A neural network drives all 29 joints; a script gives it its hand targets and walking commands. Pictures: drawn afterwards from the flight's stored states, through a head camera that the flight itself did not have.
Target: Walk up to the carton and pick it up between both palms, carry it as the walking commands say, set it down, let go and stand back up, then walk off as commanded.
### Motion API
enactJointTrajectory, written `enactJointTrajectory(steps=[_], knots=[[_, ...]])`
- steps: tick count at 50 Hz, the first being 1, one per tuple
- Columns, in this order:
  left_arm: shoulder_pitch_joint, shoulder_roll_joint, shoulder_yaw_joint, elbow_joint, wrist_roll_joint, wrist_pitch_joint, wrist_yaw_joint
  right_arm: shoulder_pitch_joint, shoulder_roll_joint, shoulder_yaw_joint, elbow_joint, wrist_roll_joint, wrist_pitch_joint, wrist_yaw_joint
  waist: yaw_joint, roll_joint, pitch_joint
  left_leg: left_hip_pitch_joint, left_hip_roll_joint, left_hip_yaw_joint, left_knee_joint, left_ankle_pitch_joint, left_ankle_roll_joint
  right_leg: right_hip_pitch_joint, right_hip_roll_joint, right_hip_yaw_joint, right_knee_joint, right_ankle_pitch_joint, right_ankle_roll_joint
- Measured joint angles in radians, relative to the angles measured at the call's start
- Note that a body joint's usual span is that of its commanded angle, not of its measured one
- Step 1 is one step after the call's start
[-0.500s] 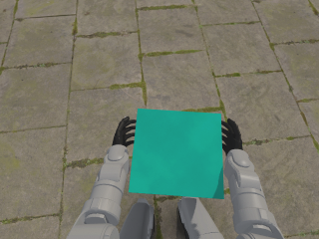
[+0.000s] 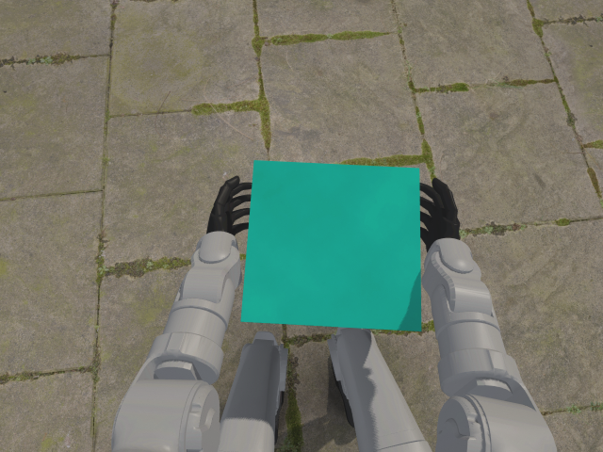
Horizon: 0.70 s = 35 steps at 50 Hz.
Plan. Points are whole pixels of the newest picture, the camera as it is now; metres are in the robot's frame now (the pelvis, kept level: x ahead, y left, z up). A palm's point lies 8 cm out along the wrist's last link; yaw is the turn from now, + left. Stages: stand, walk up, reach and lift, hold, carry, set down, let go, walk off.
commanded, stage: set down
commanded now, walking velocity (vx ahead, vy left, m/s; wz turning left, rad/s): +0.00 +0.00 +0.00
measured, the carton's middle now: (327, 254) +0.38 -0.05 -0.14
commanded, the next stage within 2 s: none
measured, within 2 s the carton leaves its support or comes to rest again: neither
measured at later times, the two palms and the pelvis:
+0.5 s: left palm (235, 229) +0.44 +0.09 -0.17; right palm (416, 241) +0.39 -0.20 -0.17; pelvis -0.03 -0.01 -0.08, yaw +0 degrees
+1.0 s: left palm (246, 235) +0.46 +0.09 -0.28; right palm (400, 249) +0.40 -0.21 -0.28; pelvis -0.08 -0.01 -0.15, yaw +1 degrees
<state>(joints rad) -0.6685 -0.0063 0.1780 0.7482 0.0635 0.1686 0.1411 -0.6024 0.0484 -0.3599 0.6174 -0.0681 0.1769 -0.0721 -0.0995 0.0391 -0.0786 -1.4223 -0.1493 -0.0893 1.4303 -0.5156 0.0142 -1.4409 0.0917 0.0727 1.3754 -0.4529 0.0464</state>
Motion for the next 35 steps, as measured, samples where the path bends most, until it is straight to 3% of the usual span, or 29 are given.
enactJointTrajectory(steps=[10, 25, 31, 35], knots=[[-0.120, 0.045, -0.011, 0.038, -0.042, 0.015, -0.009, -0.070, -0.021, 0.018, -0.026, 0.039, 0.027, -0.044, 0.026, 0.002, 0.043, -0.136, 0.001, 0.015, 0.118, -0.017, -0.016, -0.147, 0.022, 0.008, 0.126, -0.008, 0.001], [-0.283, 0.103, -0.011, 0.089, -0.071, 0.038, -0.021, -0.207, -0.036, -0.012, -0.023, 0.020, 0.060, -0.062, 0.020, -0.007, 0.115, -0.303, -0.019, 0.027, 0.276, -0.032, -0.029, -0.314, 0.031, 0.009, 0.287, -0.025, 0.013], [-0.383, 0.130, -0.020, 0.062, -0.080, 0.054, -0.012, -0.299, -0.060, -0.029, -0.061, 0.036, 0.077, -0.063, 0.007, -0.014, 0.277, -0.315, -0.033, 0.023, 0.343, -0.031, -0.033, -0.318, 0.029, -0.002, 0.347, -0.028, 0.021], [-0.490, 0.163, -0.024, -0.017, -0.091, 0.082, -0.006, -0.406, -0.087, -0.044, -0.130, 0.058, 0.093, -0.064, 0.000, -0.017, 0.519, -0.258, -0.041, 0.018, 0.391, -0.030, -0.034, -0.255, 0.028, -0.011, 0.386, -0.028, 0.028]])
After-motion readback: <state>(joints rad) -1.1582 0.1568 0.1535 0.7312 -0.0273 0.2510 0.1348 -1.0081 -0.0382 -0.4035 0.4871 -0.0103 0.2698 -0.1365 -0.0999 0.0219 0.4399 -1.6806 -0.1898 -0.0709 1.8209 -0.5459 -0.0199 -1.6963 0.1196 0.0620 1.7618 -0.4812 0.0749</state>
